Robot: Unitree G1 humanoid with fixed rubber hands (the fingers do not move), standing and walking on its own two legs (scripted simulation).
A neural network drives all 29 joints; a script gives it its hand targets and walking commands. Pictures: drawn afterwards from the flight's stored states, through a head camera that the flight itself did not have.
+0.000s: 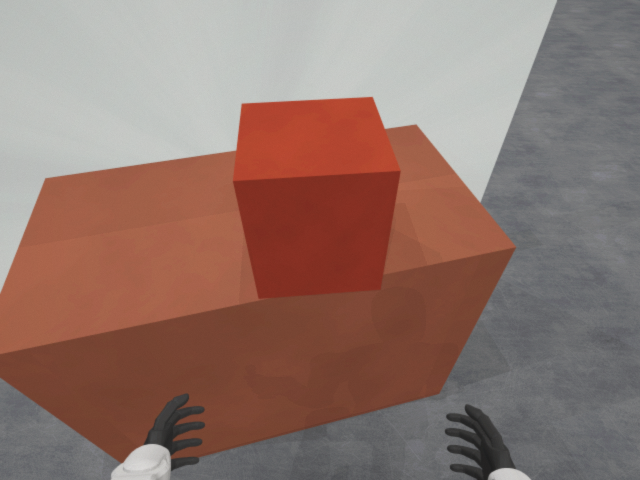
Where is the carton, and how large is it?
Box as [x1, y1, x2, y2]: [233, 97, 400, 298]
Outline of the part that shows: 372,97 243,103 241,105 233,183 259,298 380,289 400,170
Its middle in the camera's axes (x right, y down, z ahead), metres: -0.01 -0.07 +0.64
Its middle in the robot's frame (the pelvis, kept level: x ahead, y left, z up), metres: +0.54 +0.03 +0.05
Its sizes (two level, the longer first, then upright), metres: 0.210 0.200 0.250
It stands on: a pedestal, 0.69 m high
